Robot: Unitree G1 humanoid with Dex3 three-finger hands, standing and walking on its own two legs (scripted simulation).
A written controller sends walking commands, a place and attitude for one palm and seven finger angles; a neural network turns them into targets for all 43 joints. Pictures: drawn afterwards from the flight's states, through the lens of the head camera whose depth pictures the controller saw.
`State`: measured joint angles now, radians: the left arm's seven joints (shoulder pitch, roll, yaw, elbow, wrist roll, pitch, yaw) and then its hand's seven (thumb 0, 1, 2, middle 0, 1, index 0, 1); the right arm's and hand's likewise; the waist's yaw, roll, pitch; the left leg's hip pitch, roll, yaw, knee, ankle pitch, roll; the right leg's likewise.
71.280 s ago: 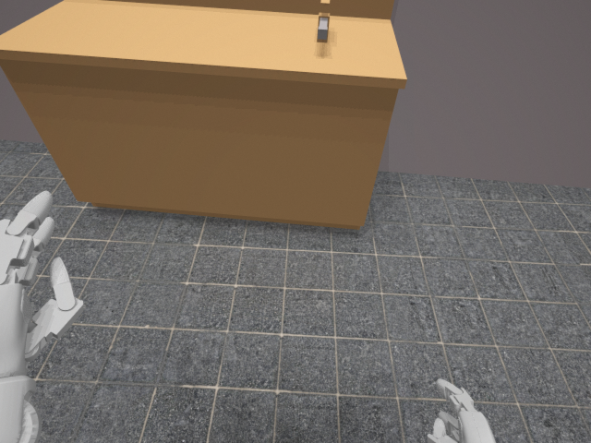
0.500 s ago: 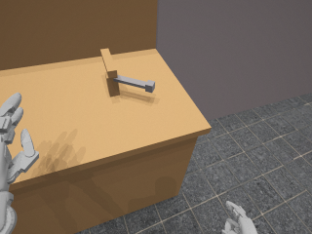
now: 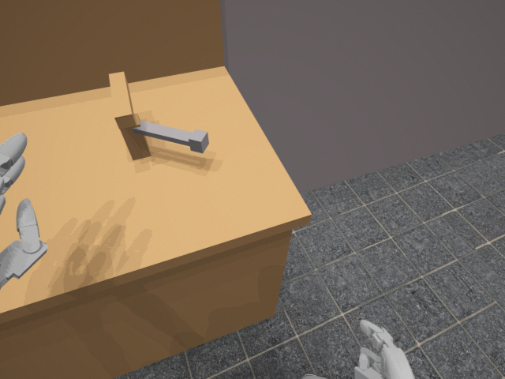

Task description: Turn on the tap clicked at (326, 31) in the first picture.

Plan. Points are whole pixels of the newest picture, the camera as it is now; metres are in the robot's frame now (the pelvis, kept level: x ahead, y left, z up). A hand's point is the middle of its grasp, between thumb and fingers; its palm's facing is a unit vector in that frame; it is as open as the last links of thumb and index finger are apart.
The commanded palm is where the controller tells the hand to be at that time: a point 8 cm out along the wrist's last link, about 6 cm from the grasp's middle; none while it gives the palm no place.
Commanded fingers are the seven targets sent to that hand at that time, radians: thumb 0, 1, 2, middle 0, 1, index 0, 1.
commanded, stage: shuffle to correct the standing spot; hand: left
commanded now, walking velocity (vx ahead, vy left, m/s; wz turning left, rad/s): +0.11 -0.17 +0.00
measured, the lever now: (199, 141) +0.48 +0.13 +0.10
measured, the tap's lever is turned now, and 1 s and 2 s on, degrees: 52 52 52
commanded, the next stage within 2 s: come to a stop and stand still in 0.44 s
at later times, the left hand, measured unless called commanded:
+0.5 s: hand (148, 219) +0.25 +0.14 +0.19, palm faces +0.44 -0.80 -0.39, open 7.4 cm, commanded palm +0.20 +0.17 +0.19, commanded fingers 0.00 0.90 0.90 -0.20 -0.30 -0.20 -0.30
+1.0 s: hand (192, 212) +0.27 +0.10 +0.18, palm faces +0.43 -0.79 -0.44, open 7.4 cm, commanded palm +0.22 +0.13 +0.19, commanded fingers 0.00 0.90 0.90 -0.20 -0.30 -0.20 -0.30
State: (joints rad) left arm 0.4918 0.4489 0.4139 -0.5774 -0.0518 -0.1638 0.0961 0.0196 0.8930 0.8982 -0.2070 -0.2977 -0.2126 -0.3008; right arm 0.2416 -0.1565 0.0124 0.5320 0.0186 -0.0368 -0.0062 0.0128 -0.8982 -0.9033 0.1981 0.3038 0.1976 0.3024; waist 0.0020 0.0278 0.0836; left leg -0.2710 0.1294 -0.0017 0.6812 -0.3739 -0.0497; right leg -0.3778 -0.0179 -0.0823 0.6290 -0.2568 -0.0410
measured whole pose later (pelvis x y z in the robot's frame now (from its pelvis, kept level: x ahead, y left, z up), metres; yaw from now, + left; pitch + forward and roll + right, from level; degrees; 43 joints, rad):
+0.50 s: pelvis +0.05 -0.12 +0.00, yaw +2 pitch -2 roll -1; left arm 0.41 0.38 0.38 -0.51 -0.06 -0.14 0.12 0.02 0.89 0.90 -0.21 -0.30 -0.21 -0.30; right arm 0.19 -0.19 0.00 0.60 0.04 -0.03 0.00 0.01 -0.90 -0.90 0.20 0.30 0.20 0.30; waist 0.03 0.02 0.07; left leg -0.43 0.07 -0.02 1.06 -0.47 -0.01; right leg -0.30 0.04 -0.10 0.60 -0.26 -0.08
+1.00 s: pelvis +0.07 -0.15 +0.03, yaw +1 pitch -1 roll +4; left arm 0.48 0.34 0.32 -0.43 -0.05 -0.13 0.16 0.02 0.89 0.90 -0.21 -0.30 -0.22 -0.30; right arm 0.18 -0.23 0.00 0.56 0.02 -0.04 -0.05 0.01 -0.90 -0.90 0.20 0.30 0.19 0.30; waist 0.02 -0.01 0.06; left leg -0.26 0.02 0.02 0.54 -0.27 0.02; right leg -0.20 0.02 -0.06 0.37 -0.17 -0.10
